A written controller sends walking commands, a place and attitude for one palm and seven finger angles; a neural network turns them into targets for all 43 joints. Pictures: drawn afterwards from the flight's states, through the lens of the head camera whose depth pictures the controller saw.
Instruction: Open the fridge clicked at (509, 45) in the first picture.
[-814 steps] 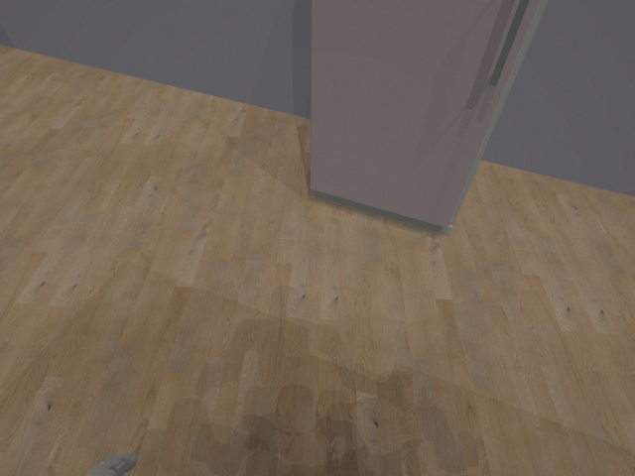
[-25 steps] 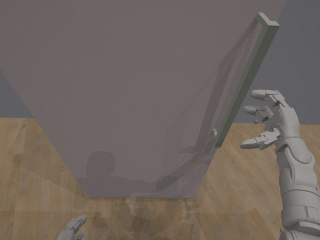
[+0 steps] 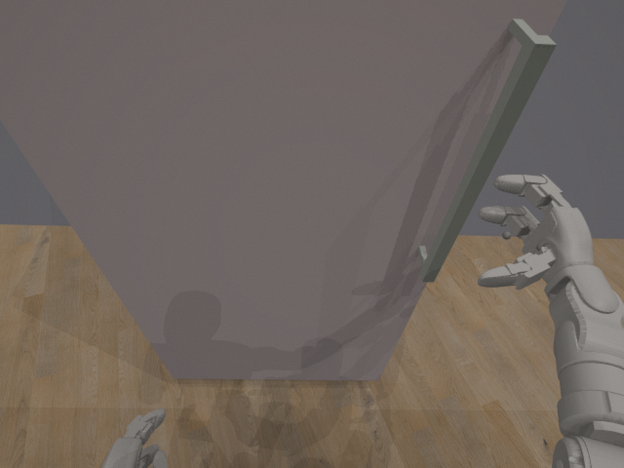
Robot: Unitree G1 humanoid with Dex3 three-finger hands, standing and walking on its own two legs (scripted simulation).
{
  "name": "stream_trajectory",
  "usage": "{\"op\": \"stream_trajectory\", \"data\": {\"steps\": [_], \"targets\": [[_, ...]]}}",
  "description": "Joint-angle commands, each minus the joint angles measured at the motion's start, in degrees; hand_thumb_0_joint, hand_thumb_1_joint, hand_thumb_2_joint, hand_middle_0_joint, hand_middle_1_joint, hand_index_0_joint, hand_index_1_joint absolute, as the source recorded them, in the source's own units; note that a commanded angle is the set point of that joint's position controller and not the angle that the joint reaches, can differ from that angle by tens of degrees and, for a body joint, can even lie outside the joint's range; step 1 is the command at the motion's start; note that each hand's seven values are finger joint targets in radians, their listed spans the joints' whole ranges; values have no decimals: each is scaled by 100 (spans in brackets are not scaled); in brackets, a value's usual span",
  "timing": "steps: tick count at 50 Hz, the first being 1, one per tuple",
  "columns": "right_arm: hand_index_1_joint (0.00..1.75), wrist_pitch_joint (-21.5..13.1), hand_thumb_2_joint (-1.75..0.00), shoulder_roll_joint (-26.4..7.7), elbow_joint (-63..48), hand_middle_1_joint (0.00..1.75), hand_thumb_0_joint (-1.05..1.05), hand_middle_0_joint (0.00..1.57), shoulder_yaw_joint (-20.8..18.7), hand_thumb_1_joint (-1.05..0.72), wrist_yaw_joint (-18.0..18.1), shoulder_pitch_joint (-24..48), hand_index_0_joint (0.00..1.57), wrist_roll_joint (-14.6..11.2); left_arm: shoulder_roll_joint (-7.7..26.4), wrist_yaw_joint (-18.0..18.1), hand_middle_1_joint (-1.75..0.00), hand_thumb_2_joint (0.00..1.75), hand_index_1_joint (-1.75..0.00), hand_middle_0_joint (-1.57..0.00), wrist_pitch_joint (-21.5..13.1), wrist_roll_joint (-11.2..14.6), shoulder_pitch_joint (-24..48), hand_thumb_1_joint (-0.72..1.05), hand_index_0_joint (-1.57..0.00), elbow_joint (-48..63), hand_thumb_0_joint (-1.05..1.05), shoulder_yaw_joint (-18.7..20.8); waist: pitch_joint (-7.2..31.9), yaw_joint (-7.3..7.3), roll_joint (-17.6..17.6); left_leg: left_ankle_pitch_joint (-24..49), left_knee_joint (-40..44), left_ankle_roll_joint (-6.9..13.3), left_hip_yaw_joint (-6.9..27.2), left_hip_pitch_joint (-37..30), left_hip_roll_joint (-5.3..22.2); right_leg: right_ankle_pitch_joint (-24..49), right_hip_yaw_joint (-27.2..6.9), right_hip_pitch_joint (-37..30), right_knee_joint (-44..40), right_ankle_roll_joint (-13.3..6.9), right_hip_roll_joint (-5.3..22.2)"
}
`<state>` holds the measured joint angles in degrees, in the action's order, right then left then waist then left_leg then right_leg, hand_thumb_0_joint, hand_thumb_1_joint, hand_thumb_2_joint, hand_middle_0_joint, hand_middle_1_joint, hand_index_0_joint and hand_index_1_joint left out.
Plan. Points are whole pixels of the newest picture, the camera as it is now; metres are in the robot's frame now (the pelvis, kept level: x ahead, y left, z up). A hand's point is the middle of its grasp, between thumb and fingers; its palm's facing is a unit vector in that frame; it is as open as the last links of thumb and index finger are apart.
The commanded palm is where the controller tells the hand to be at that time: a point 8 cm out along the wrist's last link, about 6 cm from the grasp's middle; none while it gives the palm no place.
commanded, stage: feel for the door with the fingertips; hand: right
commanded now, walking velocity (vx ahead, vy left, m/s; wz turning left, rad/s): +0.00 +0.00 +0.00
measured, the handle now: (462, 182) +0.45 -0.14 +0.16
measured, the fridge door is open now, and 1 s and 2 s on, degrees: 0 0 0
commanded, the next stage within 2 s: slide the fingers in behind the handle in 1.10 s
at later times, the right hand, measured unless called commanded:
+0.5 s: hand (476, 239) +0.38 -0.16 +0.13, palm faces -0.08 +1.00 +0.00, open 14.0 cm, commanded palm +0.37 -0.21 +0.13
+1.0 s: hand (474, 222) +0.41 -0.16 +0.13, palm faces -0.07 +1.00 -0.01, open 13.9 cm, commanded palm +0.39 -0.21 +0.13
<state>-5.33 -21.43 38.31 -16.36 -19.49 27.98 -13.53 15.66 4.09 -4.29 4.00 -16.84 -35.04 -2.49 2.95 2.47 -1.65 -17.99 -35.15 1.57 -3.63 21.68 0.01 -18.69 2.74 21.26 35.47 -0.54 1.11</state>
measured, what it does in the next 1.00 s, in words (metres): stands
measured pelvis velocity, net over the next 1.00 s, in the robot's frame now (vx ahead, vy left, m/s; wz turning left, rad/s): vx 0.00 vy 0.00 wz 0.00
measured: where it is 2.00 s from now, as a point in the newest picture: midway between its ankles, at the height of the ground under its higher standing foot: outside the picture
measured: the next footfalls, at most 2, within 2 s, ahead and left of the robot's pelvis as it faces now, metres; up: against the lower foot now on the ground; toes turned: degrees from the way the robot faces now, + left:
none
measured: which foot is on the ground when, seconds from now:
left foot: down 0.00-1.00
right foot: down 0.00-1.00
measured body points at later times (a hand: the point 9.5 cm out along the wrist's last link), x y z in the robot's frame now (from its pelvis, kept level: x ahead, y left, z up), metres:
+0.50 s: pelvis +0.00 -0.01 +0.00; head +0.01 +0.01 +0.45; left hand +0.13 +0.24 -0.10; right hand +0.38 -0.21 +0.13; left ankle +0.00 +0.10 -0.73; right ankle -0.01 -0.11 -0.73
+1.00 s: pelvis +0.00 +0.00 +0.00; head +0.03 +0.01 +0.45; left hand +0.10 +0.25 -0.11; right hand +0.41 -0.21 +0.13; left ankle +0.00 +0.10 -0.73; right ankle -0.01 -0.11 -0.73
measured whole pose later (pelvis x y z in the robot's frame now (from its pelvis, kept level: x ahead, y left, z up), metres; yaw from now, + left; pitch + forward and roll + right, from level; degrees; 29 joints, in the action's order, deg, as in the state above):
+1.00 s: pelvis +0.00 +0.00 +0.00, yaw +0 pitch +5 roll +0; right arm -6.9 -16.9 38.0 -12.1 -13.1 30.6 -11.3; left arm 15.2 2.9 -3.7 3.6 -18.4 -36.7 -1.5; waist 2.9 2.7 -1.6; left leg -18.1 -35.1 1.3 -3.2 21.9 0.2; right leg -18.8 3.0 21.4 35.3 -0.8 0.8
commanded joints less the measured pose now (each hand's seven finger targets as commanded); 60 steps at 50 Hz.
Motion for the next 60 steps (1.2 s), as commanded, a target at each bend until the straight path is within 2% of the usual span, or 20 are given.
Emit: {"op": "stream_trajectory", "data": {"steps": [1, 6, 12, 16, 19, 21, 23, 26, 30, 31, 34, 39, 40, 43, 47, 50, 51, 54, 56, 60], "targets": [[120, -496, -30, -1424, -1570, 120, 0, 30, -365, 50, -57, 2113, 30, -140, 770, 74, -30, 90, -30, -20, -278, -2, 151, 90, -20, 793, 0, 306, 1749, -65, 76, 2117, 371, -17, 321, -892, 40, 1569, -222, -604, -301, -195, -74], [120, -485, -30, -1089, -1655, 120, 0, 30, -48, 50, -91, 2307, 30, -179, 753, 93, -30, 90, -30, -20, -302, 22, 148, 90, -20, 737, 0, 301, 1484, 57, 62, 1779, 465, -16, 283, -612, 14, 1322, -264, -660, -349, -199, -67], [120, -358, -30, -780, -1744, 120, 0, 30, 162, 50, 66, 2241, 30, -172, 739, 71, -30, 90, -30, -20, -375, 17, 164, 90, -20, 656, 0, 314, 1483, 50, 55, 1638, 477, -7, 209, -467, -1, 1311, -346, -791, -388, -166, -67], [120, -348, -30, -813, -2024, 120, 0, 30, 41, 50, 357, 1856, 30, -100, 714, 8, -30, 90, -30, -20, -394, -24, 219, 90, -20, 706, 0, 313, 1691, -121, 116, 1750, 409, 5, 183, -651, 14, 1506, -353, -835, -408, -146, -59], [120, -335, -30, -458, -2131, 120, 0, 30, 302, 50, 525, 1972, 30, -36, 649, -31, -30, 90, -30, -20, -419, -16, 294, 90, -20, 701, 0, 311, 1548, -66, 9, 1709, 421, -2, 178, -531, 8, 1445, -329, -880, -428, -123, -60], [120, -317, -30, -699, -2066, 120, 0, 30, 84, 50, 647, 1778, 30, 14, 694, -34, -30, 90, -30, -20, -386, -34, 279, 90, -20, 696, 0, 321, 1505, -121, 307, 1758, 422, -10, 181, -649, 15, 1479, -320, -759, -432, -141, -36], [120, -273, -30, -534, -2016, 120, 0, 30, 200, 50, 714, 1945, 30, 40, 655, -34, -30, 90, -30, -20, -361, -21, 314, 90, -20, 703, 0, 296, 1387, -54, 308, 1719, 455, -33, 203, -578, 14, 1353, -286, -717, -450, -143, -62], [120, -270, -30, -888, -1754, 120, 0, 30, 16, 50, 785, 2322, 30, 146, 687, 11, -30, 90, -30, -20, -284, -28, 307, 90, -20, 636, 0, 283, 1230, 4, 324, 1468, 511, -41, 270, -555, 32, 1110, -272, -582, -459, -169, -55], [120, -390, -30, -661, -1814, 120, 0, 30, 225, 50, 654, 2622, 30, 124, 633, 41, -30, 90, -30, -20, -320, -28, 300, 90, -20, 647, 0, 260, 1645, 16, -147, 1677, 452, 13, 272, -604, 19, 1348, -282, -910, -410, -138, -87], [120, -405, -30, -713, -1701, 120, 0, 30, 195, 50, 622, 2598, 30, 99, 660, 51, -30, 90, -30, -20, -307, -24, 250, 90, -20, 625, 0, 269, 1679, 45, 94, 1740, 446, 3, 264, -656, 12, 1410, -294, -881, -378, -156, -70], [120, -415, -30, -352, -1435, 120, 0, 30, 506, 50, 480, 2857, 30, 25, 659, 58, -30, 90, -30, -20, -332, -6, 215, 90, -20, 552, 0, 269, 1590, 151, 74, 1739, 454, 1, 221, -443, -12, 1388, -318, -946, -364, -139, -74], [120, -359, -30, -660, -999, 120, 0, 30, 176, 50, 500, 2731, 30, 21, 718, 32, -30, 90, -30, -20, -283, -12, 113, 90, -20, 506, 0, 303, 1548, 59, 234, 1775, 437, -9, 232, -504, 13, 1362, -298, -692, -355, -141, -97], [120, -367, -30, -508, -1030, 120, 0, 30, 322, 50, 506, 2783, 30, 41, 700, 15, -30, 90, -30, -20, -277, -15, 101, 90, -20, 510, 0, 295, 1555, 86, 223, 1815, 419, -5, 215, -493, 9, 1408, -301, -718, -367, -140, -105], [120, -433, -30, -906, -1081, 120, 0, 30, -39, 50, 607, 2720, 30, 100, 723, -18, -30, 90, -30, -20, -235, -38, 44, 90, -20, 547, 0, 324, 1719, -23, 225, 1946, 377, -7, 259, -666, 21, 1518, -274, -642, -339, -149, -104], [120, -570, -30, -700, -1411, 120, 0, 30, 164, 50, 642, 2770, 30, 163, 677, -56, -30, 90, -30, -20, -226, -46, 8, 90, -20, 589, 0, 346, 1927, -8, -59, 2216, 309, 5, 246, -691, -1, 1880, -268, -877, -300, -138, -79], [120, -538, -30, -579, -1204, 120, 0, 30, 233, 50, 645, 2823, 30, 103, 693, -42, -30, 90, -30, -20, -218, -28, 1, 90, -20, 533, 0, 344, 1651, 95, 212, 2055, 412, -24, 244, -587, -23, 1597, -237, -756, -326, -152, -76], [120, -536, -30, -787, -1084, 120, 0, 30, 90, 50, 651, 2845, 30, 106, 737, -28, -30, 90, -30, -20, -190, -30, -48, 90, -20, 490, 0, 354, 1566, 88, 412, 1967, 426, -20, 234, -635, -18, 1525, -259, -642, -339, -167, -61], [120, -568, -30, -605, -1222, 120, 0, 30, 252, 50, 635, 3026, 30, 123, 689, -24, -30, 90, -30, -20, -200, -17, 3, 90, -20, 520, 0, 341, 1661, 89, 5, 1890, 425, -4, 250, -547, -20, 1474, -241, -802, -372, -151, -89], [120, -582, -30, -621, -1156, 120, 0, 30, 266, 50, 640, 3142, 30, 127, 712, -26, -30, 90, -30, -20, -205, -37, -54, 90, -20, 470, 0, 345, 1681, 132, 120, 1908, 421, -7, 241, -516, -24, 1542, -270, -830, -334, -168, -68], [120, -632, -30, -723, -1103, 120, 0, 30, 105, 50, 625, 2944, 30, 111, 695, -33, -30, 90, -30, -20, -209, -41, -23, 90, -20, 501, 0, 343, 1784, 35, 112, 1952, 418, -5, 274, -661, -18, 1477, -234, -755, -351, -157, -99]]}}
